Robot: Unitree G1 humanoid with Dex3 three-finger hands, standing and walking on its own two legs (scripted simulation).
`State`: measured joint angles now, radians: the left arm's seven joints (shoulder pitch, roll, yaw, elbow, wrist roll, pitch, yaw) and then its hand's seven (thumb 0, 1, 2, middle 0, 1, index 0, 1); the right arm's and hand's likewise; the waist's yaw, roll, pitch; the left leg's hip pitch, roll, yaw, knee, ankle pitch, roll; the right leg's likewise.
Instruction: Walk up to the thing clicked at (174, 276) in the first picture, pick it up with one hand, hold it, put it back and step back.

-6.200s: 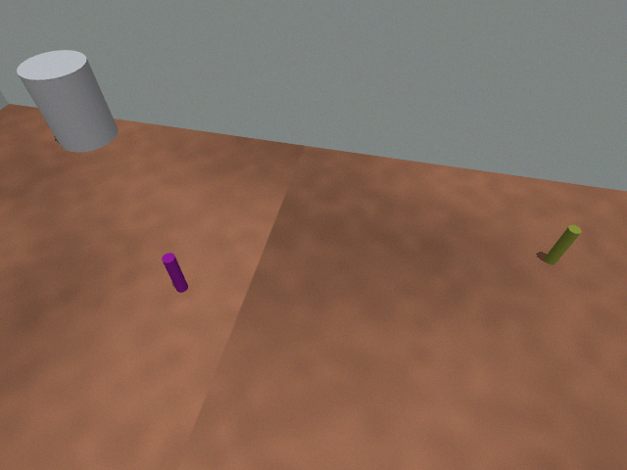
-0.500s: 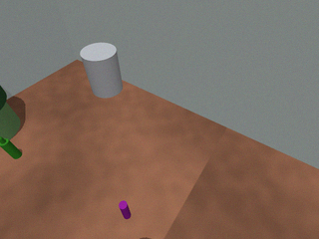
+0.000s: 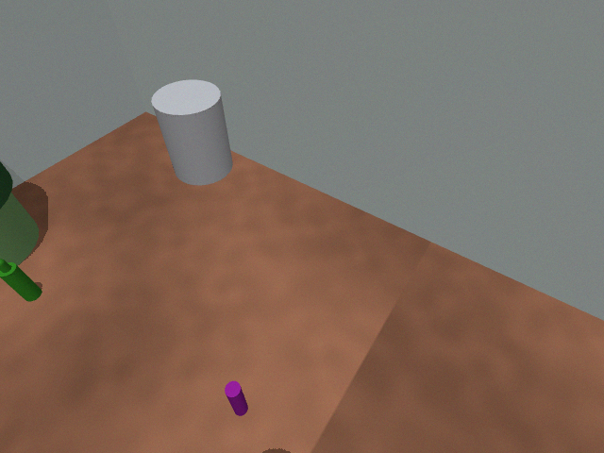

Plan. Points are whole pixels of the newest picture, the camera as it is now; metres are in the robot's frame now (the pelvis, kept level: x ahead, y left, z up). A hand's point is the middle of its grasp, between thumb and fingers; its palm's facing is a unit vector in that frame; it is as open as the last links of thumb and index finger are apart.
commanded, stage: stand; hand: left
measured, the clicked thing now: (237, 399) +0.39 +0.20 -0.69
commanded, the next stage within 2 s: go down in 0.20 s
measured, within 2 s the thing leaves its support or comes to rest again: neither
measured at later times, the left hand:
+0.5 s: hand out of the picture +0.14 +0.25 -0.16, palm faces +0.04 -0.95 -0.32, open 10.0 cm
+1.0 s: hand out of the picture +0.14 +0.27 -0.19, palm faces +0.05 -0.95 -0.32, open 17.2 cm
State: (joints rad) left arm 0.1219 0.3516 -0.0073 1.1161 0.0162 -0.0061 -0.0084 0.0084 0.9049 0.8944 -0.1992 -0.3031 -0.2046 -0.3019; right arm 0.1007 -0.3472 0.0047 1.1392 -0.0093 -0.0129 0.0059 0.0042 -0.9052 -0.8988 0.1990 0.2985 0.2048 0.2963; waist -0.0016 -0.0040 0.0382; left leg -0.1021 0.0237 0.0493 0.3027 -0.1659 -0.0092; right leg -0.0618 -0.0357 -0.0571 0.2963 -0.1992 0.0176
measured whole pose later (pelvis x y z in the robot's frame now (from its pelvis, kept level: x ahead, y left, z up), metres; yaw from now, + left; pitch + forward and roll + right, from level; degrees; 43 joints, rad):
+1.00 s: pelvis -0.01 +0.01 -0.06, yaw +0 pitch +12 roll -2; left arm 0.19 0.34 0.22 0.61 0.05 0.17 -0.07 0.00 -0.53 0.06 -0.10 -0.09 -0.09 -0.10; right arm 0.25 -0.25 -0.02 0.62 0.02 -0.14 -0.06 0.01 -0.84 -0.88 0.20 0.30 0.20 0.30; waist -0.04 0.00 -0.09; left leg -0.73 0.05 0.02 0.95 -0.44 0.00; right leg -0.66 -0.03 -0.06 0.91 -0.46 0.02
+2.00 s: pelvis -0.08 +0.00 -0.26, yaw -2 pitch +31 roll -4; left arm -0.27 0.63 0.62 0.91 -0.13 -0.31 -0.51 -0.01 -0.45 0.05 -0.03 -0.02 -0.04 -0.02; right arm 0.14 -0.29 0.03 0.66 -0.02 -0.20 -0.06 0.01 -0.88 -0.89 0.20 0.30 0.21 0.30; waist -0.04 -0.02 -0.17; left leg -1.70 0.07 -0.05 1.78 -0.63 0.00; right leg -1.62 -0.03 -0.07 1.75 -0.67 0.00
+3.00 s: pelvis -0.11 +0.01 -0.38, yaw -6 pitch +32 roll -7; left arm -0.59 0.89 0.79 1.08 -0.16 -0.34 -0.71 -0.01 -0.60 0.05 -0.04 -0.07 -0.05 -0.06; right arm 0.12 -0.34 0.11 0.67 -0.05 -0.19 -0.05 0.01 -0.89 -0.90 0.20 0.30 0.21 0.30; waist -0.08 -0.04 -0.11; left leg -2.09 0.08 -0.11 2.16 -0.65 0.01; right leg -1.98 -0.02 -0.10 2.11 -0.69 0.00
